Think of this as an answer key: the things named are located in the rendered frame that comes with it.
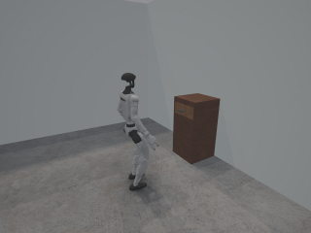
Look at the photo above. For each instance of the humanoid robot torso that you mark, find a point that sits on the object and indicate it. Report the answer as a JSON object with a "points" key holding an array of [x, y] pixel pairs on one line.
{"points": [[126, 114]]}

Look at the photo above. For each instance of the robot right forearm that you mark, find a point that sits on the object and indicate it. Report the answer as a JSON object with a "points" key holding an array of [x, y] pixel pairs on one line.
{"points": [[141, 127]]}

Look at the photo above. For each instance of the right robot hand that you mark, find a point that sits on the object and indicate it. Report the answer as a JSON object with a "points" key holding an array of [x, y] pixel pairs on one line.
{"points": [[151, 140]]}

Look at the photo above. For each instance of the right robot upper arm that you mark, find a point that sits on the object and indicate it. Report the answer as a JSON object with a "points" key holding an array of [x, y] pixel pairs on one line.
{"points": [[134, 100]]}

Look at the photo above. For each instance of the left robot upper arm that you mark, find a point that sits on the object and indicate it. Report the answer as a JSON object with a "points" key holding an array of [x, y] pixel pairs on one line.
{"points": [[119, 105]]}

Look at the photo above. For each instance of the robot right shin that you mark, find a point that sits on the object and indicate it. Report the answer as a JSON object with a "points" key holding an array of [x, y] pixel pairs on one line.
{"points": [[140, 170]]}

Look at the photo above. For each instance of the cabinet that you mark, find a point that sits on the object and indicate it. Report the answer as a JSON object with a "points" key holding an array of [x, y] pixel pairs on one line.
{"points": [[195, 139]]}

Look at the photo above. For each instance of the drawer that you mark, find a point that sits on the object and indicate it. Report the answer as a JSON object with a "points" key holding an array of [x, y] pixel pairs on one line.
{"points": [[188, 110]]}

